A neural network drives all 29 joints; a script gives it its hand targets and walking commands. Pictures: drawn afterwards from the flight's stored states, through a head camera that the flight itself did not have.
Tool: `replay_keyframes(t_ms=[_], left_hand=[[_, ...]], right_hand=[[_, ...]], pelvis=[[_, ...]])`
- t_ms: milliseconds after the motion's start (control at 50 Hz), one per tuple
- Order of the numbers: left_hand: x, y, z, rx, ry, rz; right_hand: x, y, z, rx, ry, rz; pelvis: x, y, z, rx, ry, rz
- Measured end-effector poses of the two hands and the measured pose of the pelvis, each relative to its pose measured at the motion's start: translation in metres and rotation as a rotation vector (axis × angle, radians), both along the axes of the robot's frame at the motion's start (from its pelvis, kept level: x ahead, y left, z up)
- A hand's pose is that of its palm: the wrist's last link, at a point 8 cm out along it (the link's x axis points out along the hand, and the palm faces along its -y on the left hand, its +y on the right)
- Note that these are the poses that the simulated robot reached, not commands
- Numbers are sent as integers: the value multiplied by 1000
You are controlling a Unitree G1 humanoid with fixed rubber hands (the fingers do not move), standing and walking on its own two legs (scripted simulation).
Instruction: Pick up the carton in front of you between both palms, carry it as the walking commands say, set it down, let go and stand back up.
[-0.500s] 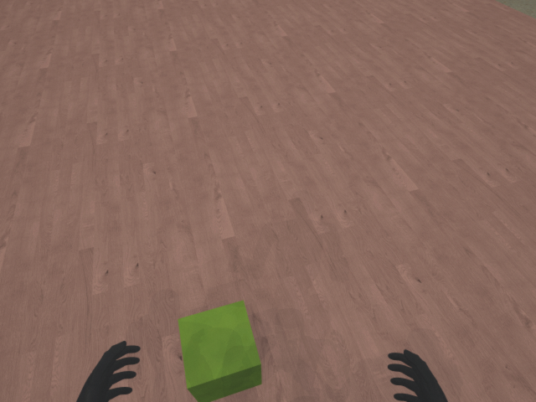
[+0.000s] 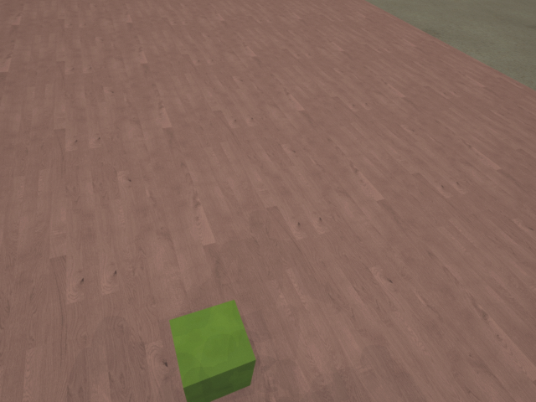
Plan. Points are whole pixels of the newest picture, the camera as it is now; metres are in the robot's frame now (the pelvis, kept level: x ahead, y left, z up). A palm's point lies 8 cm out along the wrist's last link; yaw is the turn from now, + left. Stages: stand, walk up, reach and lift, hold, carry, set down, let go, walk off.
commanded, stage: stand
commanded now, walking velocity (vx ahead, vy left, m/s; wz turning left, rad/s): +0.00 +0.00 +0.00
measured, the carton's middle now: (212, 354) +0.44 +0.11 -0.64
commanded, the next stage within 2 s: none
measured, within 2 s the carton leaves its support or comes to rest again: neither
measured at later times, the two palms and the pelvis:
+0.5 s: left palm out of the picture +0.14 +0.30 -0.11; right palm out of the picture +0.12 -0.29 -0.08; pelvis +0.04 +0.01 +0.00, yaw +0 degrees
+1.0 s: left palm out of the picture +0.12 +0.30 -0.11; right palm out of the picture +0.14 -0.30 -0.08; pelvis +0.04 +0.00 +0.01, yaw +1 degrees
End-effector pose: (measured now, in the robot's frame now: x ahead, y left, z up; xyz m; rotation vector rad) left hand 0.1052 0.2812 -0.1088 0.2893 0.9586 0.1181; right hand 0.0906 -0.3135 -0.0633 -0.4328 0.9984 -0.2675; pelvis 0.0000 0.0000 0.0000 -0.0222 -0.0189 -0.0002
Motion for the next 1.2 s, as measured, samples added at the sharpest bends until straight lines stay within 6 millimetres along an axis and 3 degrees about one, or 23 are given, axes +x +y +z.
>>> replay_keyframes(t_ms=[80,220,360,560,1000,1200], left_hand=[[3,7,-2,3,25,-23],[7,25,-1,48,84,-29],[21,32,0,74,105,-13],[37,17,-4,46,101,-2],[14,20,1,72,156,45],[-1,22,3,86,181,62]], right_hand=[[-3,15,-8,19,37,-17],[10,33,-18,63,59,-21],[26,30,-22,66,82,-39],[36,19,-21,52,110,-57],[50,11,-21,64,94,-26],[37,6,-25,72,134,-30]], pelvis=[[5,10,1,6,5,-9],[17,18,3,10,9,-13],[33,19,4,10,8,-7],[43,13,5,15,4,-1],[36,4,10,13,-19,18],[31,0,11,14,-20,21]])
